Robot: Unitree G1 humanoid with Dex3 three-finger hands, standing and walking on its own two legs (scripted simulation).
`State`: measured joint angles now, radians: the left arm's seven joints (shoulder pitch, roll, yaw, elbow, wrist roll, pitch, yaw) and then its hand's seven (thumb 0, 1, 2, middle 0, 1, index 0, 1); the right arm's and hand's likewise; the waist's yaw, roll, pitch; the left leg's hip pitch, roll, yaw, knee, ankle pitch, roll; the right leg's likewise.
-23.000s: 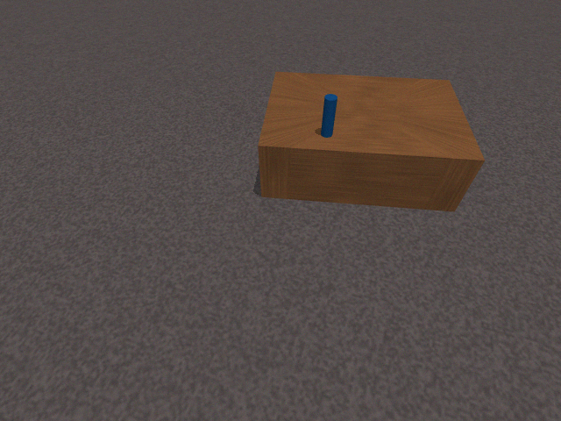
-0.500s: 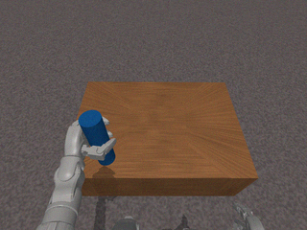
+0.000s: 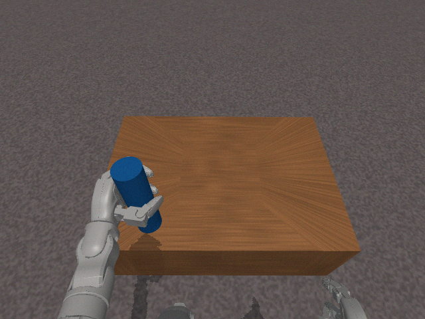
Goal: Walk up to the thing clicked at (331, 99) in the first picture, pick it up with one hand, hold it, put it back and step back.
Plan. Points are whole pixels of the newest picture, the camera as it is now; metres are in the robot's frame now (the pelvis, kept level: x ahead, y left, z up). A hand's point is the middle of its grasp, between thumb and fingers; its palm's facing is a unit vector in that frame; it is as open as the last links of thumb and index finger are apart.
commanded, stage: hold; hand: left
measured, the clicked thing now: (139, 199) +0.32 +0.16 +0.04
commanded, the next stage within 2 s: crouch in 0.50 s
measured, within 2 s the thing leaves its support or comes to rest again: neither
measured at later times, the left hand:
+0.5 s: hand (141, 194) +0.33 +0.16 +0.04, palm faces +0.02 -1.00 +0.01, open 7.9 cm
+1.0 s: hand (152, 200) +0.37 +0.16 -0.05, palm faces +0.00 -1.00 +0.03, open 7.9 cm
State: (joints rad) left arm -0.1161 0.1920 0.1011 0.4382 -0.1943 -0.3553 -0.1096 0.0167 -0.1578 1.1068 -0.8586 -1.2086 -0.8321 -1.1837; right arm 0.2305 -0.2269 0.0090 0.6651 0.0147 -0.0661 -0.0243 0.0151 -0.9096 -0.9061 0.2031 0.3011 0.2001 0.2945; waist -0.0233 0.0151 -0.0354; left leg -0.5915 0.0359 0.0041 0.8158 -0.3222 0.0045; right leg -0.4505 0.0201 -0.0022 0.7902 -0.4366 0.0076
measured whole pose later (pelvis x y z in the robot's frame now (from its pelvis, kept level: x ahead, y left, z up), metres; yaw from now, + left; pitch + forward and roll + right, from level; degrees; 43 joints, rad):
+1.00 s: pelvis -0.02 +0.00 -0.05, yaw +0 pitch +17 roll -3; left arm -0.41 0.25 0.20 0.84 -0.18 -0.54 -0.17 0.02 -0.17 1.12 -0.87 -1.20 -0.84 -1.18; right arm 0.21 -0.24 0.01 0.67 -0.02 -0.10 0.01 0.01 -0.88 -0.90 0.20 0.30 0.20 0.29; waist -0.08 -0.02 -0.08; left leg -1.01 0.04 -0.02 1.10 -0.39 0.00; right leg -0.86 0.03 -0.02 1.10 -0.53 0.00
